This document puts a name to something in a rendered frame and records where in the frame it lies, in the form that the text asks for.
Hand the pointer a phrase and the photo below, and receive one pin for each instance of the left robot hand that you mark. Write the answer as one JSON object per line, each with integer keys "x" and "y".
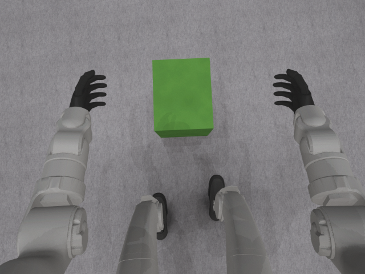
{"x": 82, "y": 96}

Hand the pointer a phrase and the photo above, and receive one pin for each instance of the left robot thigh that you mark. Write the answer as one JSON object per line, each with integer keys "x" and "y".
{"x": 139, "y": 252}

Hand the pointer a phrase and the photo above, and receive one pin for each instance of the carton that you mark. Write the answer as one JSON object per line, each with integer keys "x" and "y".
{"x": 182, "y": 97}

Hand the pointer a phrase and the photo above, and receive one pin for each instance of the left robot forearm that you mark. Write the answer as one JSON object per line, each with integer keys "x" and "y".
{"x": 62, "y": 180}

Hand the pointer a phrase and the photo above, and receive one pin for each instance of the right robot forearm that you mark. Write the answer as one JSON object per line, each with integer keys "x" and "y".
{"x": 332, "y": 182}

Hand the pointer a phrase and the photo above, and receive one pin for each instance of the right robot hand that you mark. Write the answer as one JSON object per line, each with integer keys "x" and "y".
{"x": 300, "y": 95}

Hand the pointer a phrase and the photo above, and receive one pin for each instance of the right robot upper arm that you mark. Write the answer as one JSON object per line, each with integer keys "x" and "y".
{"x": 338, "y": 232}

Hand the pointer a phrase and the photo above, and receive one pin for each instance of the left robot upper arm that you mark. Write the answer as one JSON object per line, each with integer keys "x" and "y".
{"x": 50, "y": 238}

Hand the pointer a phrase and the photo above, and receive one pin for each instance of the right robot foot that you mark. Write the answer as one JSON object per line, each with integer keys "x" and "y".
{"x": 215, "y": 184}

